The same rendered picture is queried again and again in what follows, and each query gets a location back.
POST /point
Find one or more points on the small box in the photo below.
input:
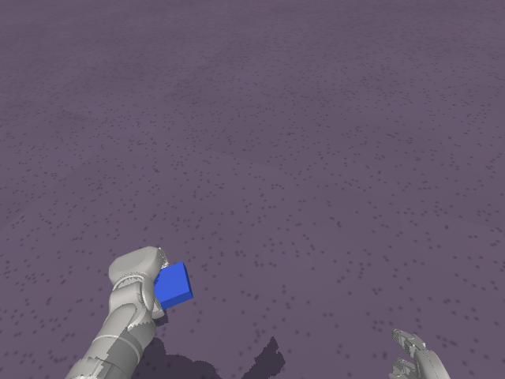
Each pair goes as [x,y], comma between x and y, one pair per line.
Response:
[172,285]

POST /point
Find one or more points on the right robot hand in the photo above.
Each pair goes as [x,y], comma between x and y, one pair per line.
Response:
[427,364]

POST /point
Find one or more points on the left robot arm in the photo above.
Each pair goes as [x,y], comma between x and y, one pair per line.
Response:
[128,329]

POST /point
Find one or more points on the left robot hand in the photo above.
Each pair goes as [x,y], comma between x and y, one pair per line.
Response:
[149,261]

